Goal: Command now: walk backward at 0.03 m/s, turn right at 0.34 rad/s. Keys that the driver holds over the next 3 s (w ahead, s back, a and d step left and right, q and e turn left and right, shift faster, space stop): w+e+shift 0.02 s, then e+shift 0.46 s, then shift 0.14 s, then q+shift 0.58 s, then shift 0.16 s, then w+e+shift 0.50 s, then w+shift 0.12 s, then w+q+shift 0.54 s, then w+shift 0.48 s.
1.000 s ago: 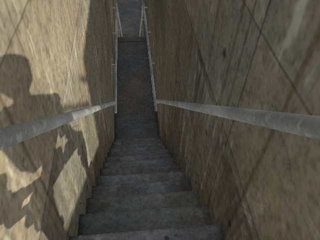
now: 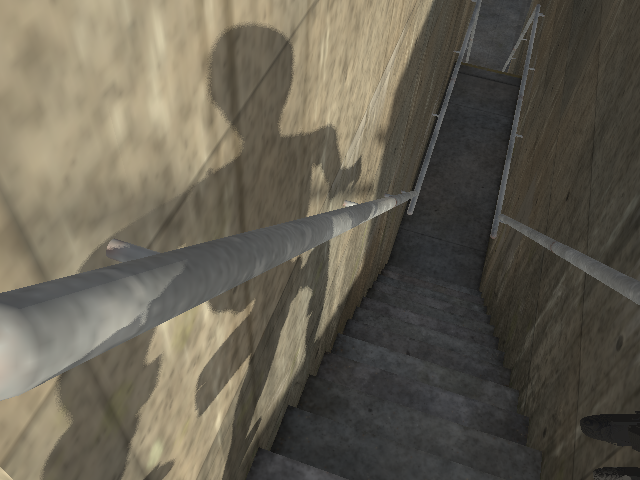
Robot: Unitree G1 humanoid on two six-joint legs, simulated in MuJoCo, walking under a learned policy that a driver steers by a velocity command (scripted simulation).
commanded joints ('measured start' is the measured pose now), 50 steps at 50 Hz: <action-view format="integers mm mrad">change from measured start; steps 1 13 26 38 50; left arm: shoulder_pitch -456 -139 -252 -325 -377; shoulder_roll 204 29 15 87 96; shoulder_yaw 30 -32 -30 -23 43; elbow -230 -123 -298 -271 -253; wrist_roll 22 -9 33 16 7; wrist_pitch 7 45 103 55 0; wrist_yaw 51 -15 -75 -86 75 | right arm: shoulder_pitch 72 93 76 172 124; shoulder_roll -18 27 -74 -47 29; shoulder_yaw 37 21 -48 -32 -7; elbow -139 1 48 131 94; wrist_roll -19 7 18 5 -47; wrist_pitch -33 -142 -168 -127 -109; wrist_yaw -2 31 -112 -34 -5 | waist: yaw -262 -99 -235 -221 -151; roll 25 28 61 -117 -97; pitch -116 -158 -39 -35 -100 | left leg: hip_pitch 231 570 774 244 160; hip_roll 105 338 361 115 141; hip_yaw -29 -237 286 54 236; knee -432 -1054 -1183 -103 -426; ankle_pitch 88 791 523 272 248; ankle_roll -74 334 160 -52 -124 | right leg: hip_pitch -219 -616 -265 -88 206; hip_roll -197 -94 -193 -367 -413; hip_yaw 498 133 -40 129 -1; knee -361 574 15 -508 -758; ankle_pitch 1063 405 335 727 376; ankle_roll -199 161 176 -183 -202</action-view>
